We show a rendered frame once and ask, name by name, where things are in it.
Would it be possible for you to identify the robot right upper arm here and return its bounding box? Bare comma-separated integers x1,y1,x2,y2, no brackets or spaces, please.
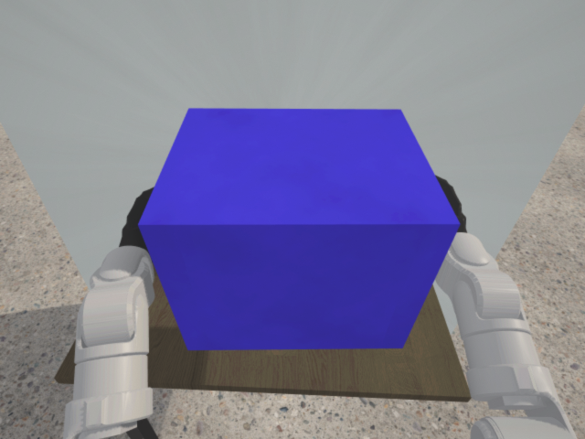
471,416,573,439

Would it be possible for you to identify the carton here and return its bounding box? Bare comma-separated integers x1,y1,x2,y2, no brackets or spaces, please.
138,108,461,350

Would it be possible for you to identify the left robot hand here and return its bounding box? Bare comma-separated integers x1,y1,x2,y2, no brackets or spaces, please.
119,187,154,262

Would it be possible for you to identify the right robot hand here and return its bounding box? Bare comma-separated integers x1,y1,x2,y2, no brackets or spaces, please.
436,176,467,233

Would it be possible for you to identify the left robot forearm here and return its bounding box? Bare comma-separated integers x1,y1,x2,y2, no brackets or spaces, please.
63,246,154,439

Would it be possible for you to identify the table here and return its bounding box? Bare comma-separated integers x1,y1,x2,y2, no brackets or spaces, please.
54,264,471,439

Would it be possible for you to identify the right robot forearm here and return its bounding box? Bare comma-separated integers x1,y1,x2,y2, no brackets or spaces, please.
435,232,578,439

